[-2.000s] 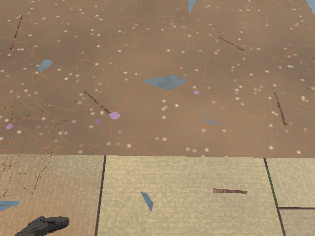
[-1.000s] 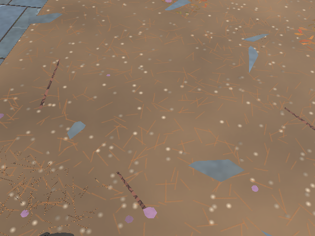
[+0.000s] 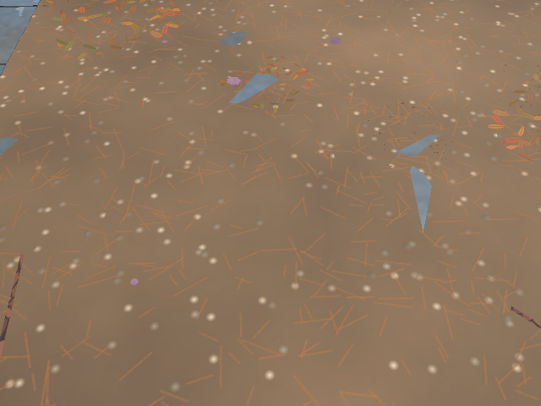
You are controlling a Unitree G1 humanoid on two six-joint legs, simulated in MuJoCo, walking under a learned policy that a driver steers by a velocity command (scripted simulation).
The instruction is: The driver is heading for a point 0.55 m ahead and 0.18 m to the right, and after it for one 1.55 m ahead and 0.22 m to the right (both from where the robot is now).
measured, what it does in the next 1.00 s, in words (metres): walks ahead, turning right: right foot, then left foot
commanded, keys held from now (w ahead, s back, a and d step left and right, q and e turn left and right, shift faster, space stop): w+e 0.72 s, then w+q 0.28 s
